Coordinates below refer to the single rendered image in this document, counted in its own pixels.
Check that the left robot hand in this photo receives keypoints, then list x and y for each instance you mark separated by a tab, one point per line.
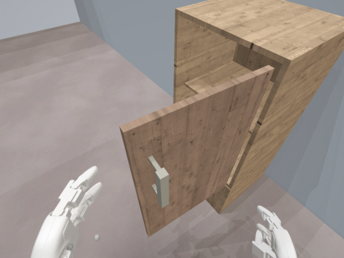
60	228

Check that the cupboard door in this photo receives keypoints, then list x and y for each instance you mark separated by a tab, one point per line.
197	141

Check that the handle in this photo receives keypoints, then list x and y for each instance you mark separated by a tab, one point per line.
161	188

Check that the right robot hand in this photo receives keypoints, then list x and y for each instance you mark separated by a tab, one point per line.
278	243

